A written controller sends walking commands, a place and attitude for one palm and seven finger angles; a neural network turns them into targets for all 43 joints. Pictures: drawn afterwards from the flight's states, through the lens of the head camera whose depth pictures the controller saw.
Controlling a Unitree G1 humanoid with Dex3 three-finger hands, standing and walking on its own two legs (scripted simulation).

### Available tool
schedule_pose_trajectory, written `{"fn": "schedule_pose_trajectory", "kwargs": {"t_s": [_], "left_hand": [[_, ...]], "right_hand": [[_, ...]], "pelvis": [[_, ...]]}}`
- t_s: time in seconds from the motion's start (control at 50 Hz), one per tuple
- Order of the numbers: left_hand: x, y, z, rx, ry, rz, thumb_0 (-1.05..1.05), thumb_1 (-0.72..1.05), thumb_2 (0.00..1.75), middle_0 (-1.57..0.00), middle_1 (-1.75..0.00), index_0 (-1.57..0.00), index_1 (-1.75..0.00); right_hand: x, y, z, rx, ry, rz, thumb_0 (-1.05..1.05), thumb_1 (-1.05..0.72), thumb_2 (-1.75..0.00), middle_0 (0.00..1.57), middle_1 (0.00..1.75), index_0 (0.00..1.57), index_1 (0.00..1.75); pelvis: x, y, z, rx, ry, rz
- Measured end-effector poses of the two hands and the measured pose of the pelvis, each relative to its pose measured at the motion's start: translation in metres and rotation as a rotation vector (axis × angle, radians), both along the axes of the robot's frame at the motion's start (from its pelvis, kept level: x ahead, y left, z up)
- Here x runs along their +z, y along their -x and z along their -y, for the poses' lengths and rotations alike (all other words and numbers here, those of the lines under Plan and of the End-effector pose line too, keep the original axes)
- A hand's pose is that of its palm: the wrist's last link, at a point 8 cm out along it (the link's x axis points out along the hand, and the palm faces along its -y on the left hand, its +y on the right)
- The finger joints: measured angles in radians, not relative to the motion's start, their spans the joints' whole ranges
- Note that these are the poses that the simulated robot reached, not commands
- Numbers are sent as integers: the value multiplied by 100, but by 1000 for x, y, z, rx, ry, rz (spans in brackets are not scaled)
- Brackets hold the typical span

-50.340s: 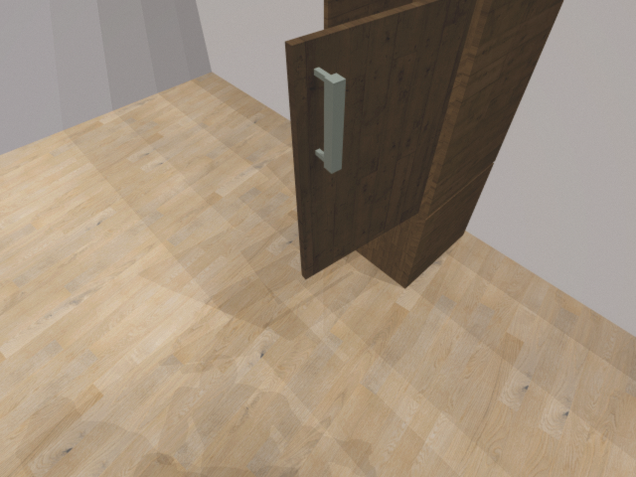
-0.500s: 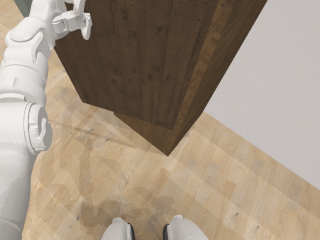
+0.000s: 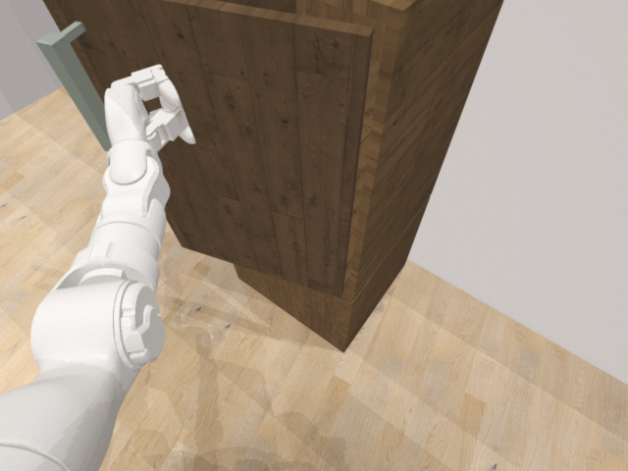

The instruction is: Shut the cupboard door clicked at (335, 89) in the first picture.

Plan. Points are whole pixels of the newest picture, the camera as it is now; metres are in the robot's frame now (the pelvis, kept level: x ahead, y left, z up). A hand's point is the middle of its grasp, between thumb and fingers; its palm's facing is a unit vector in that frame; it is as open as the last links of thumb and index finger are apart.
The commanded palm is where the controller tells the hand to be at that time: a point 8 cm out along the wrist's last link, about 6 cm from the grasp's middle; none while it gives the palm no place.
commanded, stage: pull the fist back off the door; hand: left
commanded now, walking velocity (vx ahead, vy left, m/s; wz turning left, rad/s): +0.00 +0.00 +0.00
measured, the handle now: (96, 92) +0.62 +0.23 +0.14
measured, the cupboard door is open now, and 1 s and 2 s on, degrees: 17 17 17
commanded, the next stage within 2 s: draw the hand back to the body in 0.38 s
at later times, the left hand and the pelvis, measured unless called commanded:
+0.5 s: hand (181, 160) +0.46 +0.10 +0.15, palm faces +0.08 -1.00 +0.00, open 3.1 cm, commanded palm +0.42 +0.16 +0.15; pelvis -0.01 +0.00 +0.01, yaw +2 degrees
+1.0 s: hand (88, 248) +0.33 +0.17 +0.17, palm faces +0.08 -1.00 -0.02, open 3.1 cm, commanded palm +0.29 +0.22 +0.17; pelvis -0.02 +0.01 +0.02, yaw +2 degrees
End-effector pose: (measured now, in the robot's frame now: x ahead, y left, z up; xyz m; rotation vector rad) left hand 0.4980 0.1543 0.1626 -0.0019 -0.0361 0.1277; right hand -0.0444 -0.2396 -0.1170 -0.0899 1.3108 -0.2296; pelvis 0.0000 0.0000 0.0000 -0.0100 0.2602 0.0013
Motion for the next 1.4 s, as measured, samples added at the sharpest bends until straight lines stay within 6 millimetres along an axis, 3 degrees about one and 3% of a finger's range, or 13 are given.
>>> {"fn": "schedule_pose_trajectory", "kwargs": {"t_s": [0.06, 0.2, 0.32, 0.42, 0.5, 0.62, 0.72, 0.78, 0.94, 1.02, 1.12, 1.24, 1.4], "left_hand": [[2, 10, -8, -6, -49, 7, 1, 90, 90, -130, -150, -130, -150], [-29, 46, -22, -17, 9, -93, 1, 90, 90, -130, -150, -130, -150], [-15, 70, -12, -48, -13, 38, 1, 90, 90, -130, -150, -130, -150], [-9, 71, -1, -68, -33, -21, 1, 90, 90, -130, -150, -131, -150], [-9, 67, 0, -44, 8, -71, 1, 90, 90, -130, -150, -131, -150], [1, 74, -14, -19, -1, 30, 1, 90, 90, -130, -150, -130, -150], [-8, 105, -38, -22, -35, 15, 1, 90, 90, -130, -150, -130, -150], [-14, 128, -52, -13, -9, -9, 1, 90, 90, -130, -150, -130, -150], [9, 179, -64, -40, -38, 83, 1, 90, 90, -130, -150, -130, -150], [10, 195, -72, -50, -32, 33, 1, 90, 90, -128, -147, -128, -147], [11, 227, -83, 20, -167, 47, 1, 90, 90, -120, -138, -120, -139], [13, 265, -102, 108, -240, 66, 1, 90, 90, -106, -123, -106, -123], [30, 297, -125, 208, -326, 88, 1, 89, 90, -85, -100, -86, -100]], "right_hand": [[1, -10, 11, 12, 11, 20, 1, -91, -90, 20, 30, 21, 30], [11, -51, 34, 57, 71, 98, 1, -91, -90, 20, 30, 20, 30], [15, -96, 37, 108, 96, 226, 1, -91, -90, 20, 30, 20, 30], [16, -122, 25, 119, 70, 307, 1, -91, -90, 20, 30, 20, 30], [17, -126, 12, 121, 45, 333, 1, -91, -90, 20, 30, 20, 30], [11, -106, 1, 102, 8, 310, 1, -91, -90, 20, 30, 20, 30], [7, -91, 0, 70, -14, 272, 1, -91, -90, 20, 30, 21, 30], [11, -93, 3, 68, 1, 273, 1, -91, -90, 20, 30, 21, 30], [34, -145, 3, 134, 62, 443, 2, -91, -90, 20, 30, 20, 30], [51, -179, -7, 168, 57, 555, 2, -91, -90, 20, 30, 20, 30], [73, -210, -25, 202, 38, 662, 2, -91, -90, 20, 30, 20, 30], [76, -221, -44, 266, 10, 652, 1, -91, -90, 20, 30, 20, 30], [60, -216, -53, 288, -21, 572, 1, -90, -90, 20, 30, 21, 30]], "pelvis": [[1, 0, 3, 2, -4, 19], [7, 3, 6, 22, -3, 68], [7, 7, 4, 35, -5, 97], [8, 11, 3, 43, -8, 117], [8, 15, 3, 40, -11, 120], [8, 14, 1, 13, -16, 114], [12, 8, -2, 0, -16, 146], [14, 8, -3, 4, -14, 178], [17, 17, -7, 27, -9, 243], [19, 22, -9, 32, -11, 263], [24, 23, -10, 28, -15, 290], [28, 20, -10, 35, -15, 316], [31, 12, -12, 39, -16, 330]]}}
